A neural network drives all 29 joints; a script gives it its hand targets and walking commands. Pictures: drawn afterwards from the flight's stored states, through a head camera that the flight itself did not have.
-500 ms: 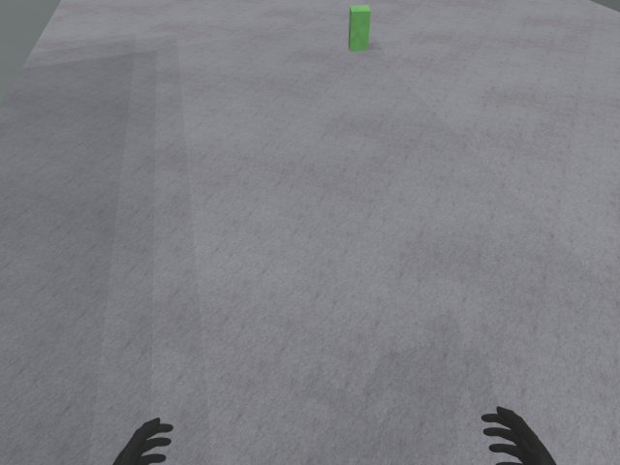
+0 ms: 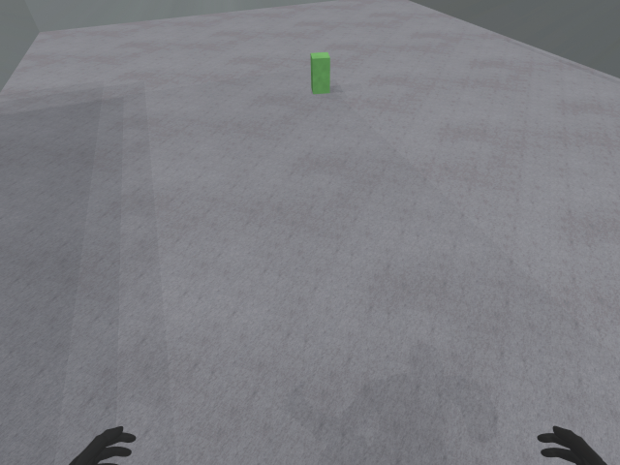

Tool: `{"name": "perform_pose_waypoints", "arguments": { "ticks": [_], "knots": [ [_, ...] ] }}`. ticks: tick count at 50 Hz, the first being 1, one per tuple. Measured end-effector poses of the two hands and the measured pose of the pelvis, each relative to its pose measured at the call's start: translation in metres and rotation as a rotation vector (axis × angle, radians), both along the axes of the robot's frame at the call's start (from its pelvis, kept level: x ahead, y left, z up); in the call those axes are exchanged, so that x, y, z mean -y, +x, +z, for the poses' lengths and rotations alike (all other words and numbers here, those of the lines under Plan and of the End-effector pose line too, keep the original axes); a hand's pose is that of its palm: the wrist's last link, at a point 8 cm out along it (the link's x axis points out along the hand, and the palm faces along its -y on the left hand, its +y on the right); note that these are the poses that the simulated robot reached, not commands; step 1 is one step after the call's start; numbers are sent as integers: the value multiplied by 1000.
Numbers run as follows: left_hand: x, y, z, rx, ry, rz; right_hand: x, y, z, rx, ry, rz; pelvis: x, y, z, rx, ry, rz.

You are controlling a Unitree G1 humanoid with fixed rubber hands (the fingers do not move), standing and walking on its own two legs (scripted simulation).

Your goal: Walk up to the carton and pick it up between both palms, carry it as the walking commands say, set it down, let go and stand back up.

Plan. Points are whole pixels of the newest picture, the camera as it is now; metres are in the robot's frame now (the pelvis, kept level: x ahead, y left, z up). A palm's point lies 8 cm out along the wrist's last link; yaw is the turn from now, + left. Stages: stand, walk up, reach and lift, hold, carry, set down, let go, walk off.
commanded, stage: walk up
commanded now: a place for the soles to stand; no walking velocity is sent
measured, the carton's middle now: (320, 73) +3.17 -0.20 -0.63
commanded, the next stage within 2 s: none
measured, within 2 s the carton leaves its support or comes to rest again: neither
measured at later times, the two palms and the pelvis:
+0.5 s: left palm (141, 445) +0.20 +0.24 -0.04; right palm (534, 290) +0.42 -0.39 -0.06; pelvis +0.23 -0.09 +0.01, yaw +3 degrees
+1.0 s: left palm (222, 217) +0.69 +0.20 -0.08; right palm (499, 225) +0.67 -0.45 -0.13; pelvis +0.56 -0.12 -0.05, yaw +2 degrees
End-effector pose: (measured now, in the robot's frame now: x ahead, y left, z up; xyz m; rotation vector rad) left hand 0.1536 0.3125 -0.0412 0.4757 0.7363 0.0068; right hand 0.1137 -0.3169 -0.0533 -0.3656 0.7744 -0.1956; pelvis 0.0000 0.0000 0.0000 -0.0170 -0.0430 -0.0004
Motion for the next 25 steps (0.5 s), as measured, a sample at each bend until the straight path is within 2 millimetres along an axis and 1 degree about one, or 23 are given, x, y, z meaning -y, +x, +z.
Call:
{"name": "perform_pose_waypoints", "arguments": {
  "ticks": [2,5,7,8,10,12,15,17,19,21,25],
  "knots": [
    [13,20,5,33,4,-13,24,11,0,18,-18,-11,13,16,-4,23,8,-5],
    [36,47,6,64,16,-11,58,43,-8,58,-17,-12,37,44,-15,12,36,-7],
    [49,56,-1,80,45,1,77,71,-24,71,-9,6,57,63,-30,-15,64,8],
    [53,55,-7,81,59,25,83,86,-34,59,-4,24,65,69,-37,-25,61,17],
    [61,40,-13,47,61,94,82,112,-46,25,22,68,74,82,-37,-35,33,43],
    [66,20,-14,-22,72,153,80,134,-48,1,50,112,80,97,-30,-51,22,55],
    [69,-3,-10,-136,93,219,82,165,-40,-23,74,148,88,123,-17,-68,24,50],
    [73,-10,-5,-193,97,250,83,188,-33,-28,79,162,91,142,-8,-73,34,54],
    [76,-7,-1,-229,96,268,83,213,-26,-24,83,174,93,162,-2,-75,42,57],
    [77,4,4,-247,97,277,81,243,-20,-13,90,184,93,183,3,-79,45,58],
    [73,46,6,-263,96,280,72,310,-10,20,95,204,89,227,5,-97,44,59]
  ]
}}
